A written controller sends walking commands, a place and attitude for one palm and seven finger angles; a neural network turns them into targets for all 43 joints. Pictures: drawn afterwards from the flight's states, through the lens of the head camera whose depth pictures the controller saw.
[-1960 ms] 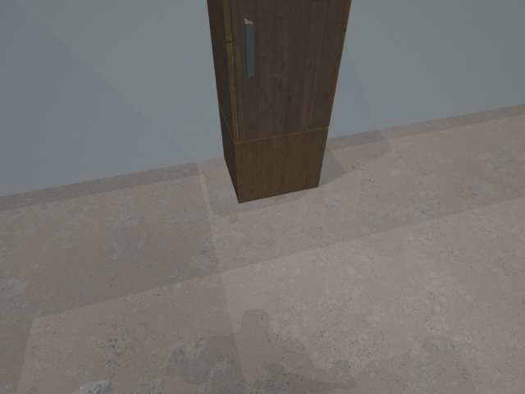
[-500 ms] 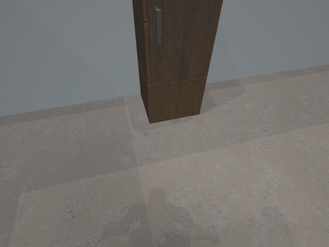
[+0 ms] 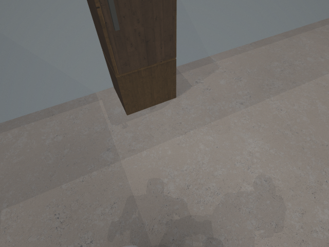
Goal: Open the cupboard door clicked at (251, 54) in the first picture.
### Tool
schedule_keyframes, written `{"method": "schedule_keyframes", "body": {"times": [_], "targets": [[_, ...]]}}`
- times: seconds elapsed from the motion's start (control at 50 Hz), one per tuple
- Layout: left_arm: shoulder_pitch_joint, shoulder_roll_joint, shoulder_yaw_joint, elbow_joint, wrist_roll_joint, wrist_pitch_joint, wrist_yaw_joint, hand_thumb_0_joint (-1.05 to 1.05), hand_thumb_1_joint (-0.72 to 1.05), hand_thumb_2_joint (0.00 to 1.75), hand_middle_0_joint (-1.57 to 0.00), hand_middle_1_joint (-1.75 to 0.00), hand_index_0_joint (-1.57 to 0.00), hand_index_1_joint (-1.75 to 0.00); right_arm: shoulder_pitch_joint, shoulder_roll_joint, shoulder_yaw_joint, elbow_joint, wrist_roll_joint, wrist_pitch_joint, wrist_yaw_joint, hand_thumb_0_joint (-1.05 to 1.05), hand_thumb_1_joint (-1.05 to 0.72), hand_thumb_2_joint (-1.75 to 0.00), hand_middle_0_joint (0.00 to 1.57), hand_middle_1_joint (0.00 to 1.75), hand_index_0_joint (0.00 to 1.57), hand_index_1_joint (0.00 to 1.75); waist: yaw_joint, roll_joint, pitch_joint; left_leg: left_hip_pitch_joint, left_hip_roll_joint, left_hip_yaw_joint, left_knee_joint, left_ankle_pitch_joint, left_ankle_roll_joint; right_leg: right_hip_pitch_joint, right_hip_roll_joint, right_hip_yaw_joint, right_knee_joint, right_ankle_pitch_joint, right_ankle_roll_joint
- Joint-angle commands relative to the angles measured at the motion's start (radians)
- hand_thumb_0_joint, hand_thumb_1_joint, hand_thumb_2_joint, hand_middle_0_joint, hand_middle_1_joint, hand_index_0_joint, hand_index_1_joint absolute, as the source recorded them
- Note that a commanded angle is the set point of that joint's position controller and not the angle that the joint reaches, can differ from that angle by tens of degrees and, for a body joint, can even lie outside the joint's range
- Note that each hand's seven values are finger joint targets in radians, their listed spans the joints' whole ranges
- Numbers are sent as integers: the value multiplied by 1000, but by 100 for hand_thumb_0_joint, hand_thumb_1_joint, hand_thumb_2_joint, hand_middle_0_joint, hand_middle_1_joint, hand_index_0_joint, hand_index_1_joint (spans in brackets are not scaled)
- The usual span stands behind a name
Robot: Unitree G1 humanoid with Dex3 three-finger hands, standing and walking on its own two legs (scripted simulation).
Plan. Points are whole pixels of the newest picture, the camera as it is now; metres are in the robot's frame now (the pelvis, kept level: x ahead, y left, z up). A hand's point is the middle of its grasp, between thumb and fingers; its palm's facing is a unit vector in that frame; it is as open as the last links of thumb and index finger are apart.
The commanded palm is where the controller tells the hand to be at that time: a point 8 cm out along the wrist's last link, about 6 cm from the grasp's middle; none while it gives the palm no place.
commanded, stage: walk to a spot facing it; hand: left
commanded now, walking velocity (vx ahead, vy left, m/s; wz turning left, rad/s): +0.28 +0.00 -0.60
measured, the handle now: (111, 10) +1.12 +0.37 +0.07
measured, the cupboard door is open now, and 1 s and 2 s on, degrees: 0 0 0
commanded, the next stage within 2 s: none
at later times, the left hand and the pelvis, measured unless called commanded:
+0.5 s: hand out of the picture +0.08 +0.22 -0.14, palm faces -0.11 -0.97 -0.20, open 7.4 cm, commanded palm none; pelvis +0.07 +0.04 +0.03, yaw -14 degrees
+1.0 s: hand (122, 159) +0.41 +0.20 -0.16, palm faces -0.51 -0.85 -0.13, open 7.4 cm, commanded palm none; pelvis +0.24 +0.08 +0.02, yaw -34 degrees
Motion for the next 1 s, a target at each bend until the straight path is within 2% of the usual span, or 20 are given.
{"method": "schedule_keyframes", "body": {"times": [0.0,0.02,0.04,0.08,0.12,0.22,0.34,0.44,0.46,0.5,0.52,0.54,0.56,0.58,0.6,0.64,0.68,0.72,0.82,0.98], "targets": [[109,259,77,-66,-2,-33,31,0,90,90,-20,-30,-20,-30,-51,-133,-35,-131,-2,-5,-4,0,-90,-90,20,30,20,30,29,-294,-76,-320,-35,-182,423,-92,13,117,-320,584,-568,-128,-93],[72,228,74,-81,-5,-35,31,0,90,90,-20,-30,-20,-30,-70,-138,-39,-123,-4,-9,1,0,-90,-90,20,30,20,30,26,-240,-32,-338,-20,-176,439,-28,12,79,-287,598,-585,-259,-71],[37,202,67,-91,-6,-41,29,0,90,90,-20,-30,-20,-30,-56,-142,-41,-113,-9,-15,7,0,-90,-90,20,30,20,30,2,-173,-23,-328,-9,-181,437,50,7,68,-254,543,-569,-270,-73],[60,172,62,-83,-10,-64,21,0,90,90,-20,-30,-20,-30,-27,-125,-41,-97,-16,-24,14,0,-90,-90,20,30,20,30,-7,-119,-69,-323,-12,-166,407,135,-5,138,-202,460,-543,-166,-71],[112,161,66,-64,-10,-80,21,0,90,90,-20,-30,-20,-30,-12,-111,-43,-88,-18,-32,17,0,-90,-90,20,30,20,30,1,-97,-103,-351,-12,-159,395,163,-13,217,-191,436,-529,-109,-80],[198,134,66,-32,-3,-96,17,0,90,90,-20,-30,-20,-30,-41,-85,-40,-110,-21,-47,18,0,-90,-90,20,30,20,30,22,-124,-108,-415,-13,-161,346,171,-26,290,-179,455,-525,-71,-115],[227,128,64,-25,6,-101,18,0,90,90,-20,-30,-20,-30,-100,-75,-32,-156,-16,-63,18,0,-90,-90,20,30,20,30,37,-160,-77,-396,-20,-150,191,123,-29,268,-183,510,-524,-39,-167],[186,154,71,-39,9,-94,22,0,90,90,-20,-30,-20,-30,-103,-56,-29,-182,-2,-79,20,0,-90,-90,20,30,20,30,30,-183,-61,-220,-63,-137,-12,79,-8,160,-170,516,-488,13,-166],[166,163,74,-48,9,-92,22,0,90,90,-20,-30,-20,-30,-85,-59,-29,-181,1,-83,18,0,-90,-90,20,30,20,30,20,-185,-58,-148,-72,-138,-58,72,-1,115,-169,519,-470,25,-164],[102,164,80,-67,4,-86,21,0,90,90,-20,-30,-20,-30,20,-70,-34,-151,5,-94,10,0,-90,-90,20,30,20,30,-37,-177,-70,95,-90,-126,-211,151,3,-38,-116,470,-392,-2,-125],[79,139,77,-76,3,-86,18,0,90,90,-20,-30,-20,-30,124,-104,-41,-117,9,-100,-3,0,-90,-90,20,30,20,30,-80,-93,-105,292,-60,-143,-299,138,9,-152,-56,422,-288,-24,-92],[84,89,70,-89,-7,-83,9,0,90,90,-20,-30,-20,-30,248,-187,-61,-84,1,-105,-16,0,-90,-90,20,30,20,30,-128,129,-176,496,128,-341,-384,-50,43,-311,49,300,-58,-103,-52],[103,49,67,-104,-10,-88,2,0,90,90,-20,-30,-20,-30,326,-262,-75,-78,-10,-101,-14,0,-90,-90,20,30,20,30,-135,329,-191,495,377,-659,-535,-272,114,-437,98,122,242,-262,6],[52,82,75,-114,1,-89,1,0,90,90,-20,-30,-20,-30,268,-240,-65,-97,-10,-93,-11,0,-90,-90,20,30,20,30,-113,195,-80,313,421,-703,-596,-345,160,-430,12,118,356,-205,17],[55,97,83,-92,10,-81,-4,0,90,90,-20,-30,-20,-30,198,-157,-48,-110,-10,-96,-10,0,-90,-90,20,30,20,30,-69,113,-13,198,343,-613,-618,-296,117,-400,-19,112,423,-99,25],[72,77,85,-57,20,-67,-23,0,90,90,-20,-30,-20,-30,147,-85,-19,-106,-9,-112,-13,0,-90,-90,20,30,20,30,-22,74,46,88,258,-405,-601,-100,46,-362,-65,75,487,30,30],[111,36,79,-40,19,-48,-29,0,90,90,-20,-30,-20,-30,163,-54,-9,-83,-3,-127,-19,0,-90,-90,20,30,20,30,6,120,28,94,180,-212,-570,149,-20,-336,-64,61,507,138,42],[124,18,78,-27,17,-37,-27,0,90,90,-20,-30,-20,-30,218,-24,-1,-56,4,-135,-26,0,-90,-90,20,30,20,30,7,159,2,130,138,-110,-531,359,-71,-335,-53,48,537,199,44],[36,7,75,-47,16,-20,-23,0,90,90,-20,-30,-20,-30,322,-13,4,-2,2,-142,-36,0,-90,-90,20,30,20,30,-7,76,10,226,173,-54,-504,589,-71,-468,-63,34,584,240,49],[-140,-22,54,-80,8,-21,-30,0,90,90,-20,-30,-20,-30,457,0,19,84,-7,-139,-49,0,-90,-90,20,30,20,30,-53,68,52,413,198,32,-493,809,-37,-558,-58,-69,423,205,25]]}}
